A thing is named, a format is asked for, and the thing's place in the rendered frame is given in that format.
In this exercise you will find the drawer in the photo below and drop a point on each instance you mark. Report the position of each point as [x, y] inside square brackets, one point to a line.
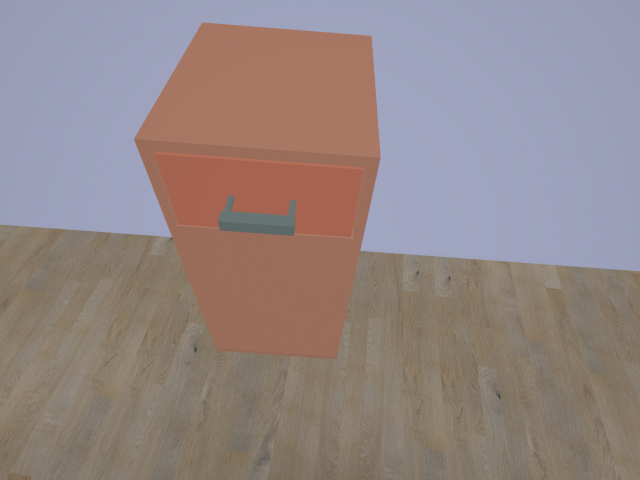
[198, 186]

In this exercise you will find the handle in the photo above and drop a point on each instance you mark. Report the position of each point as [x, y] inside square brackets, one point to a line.
[256, 222]

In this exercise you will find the cabinet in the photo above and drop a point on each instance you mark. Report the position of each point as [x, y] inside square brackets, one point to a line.
[280, 95]

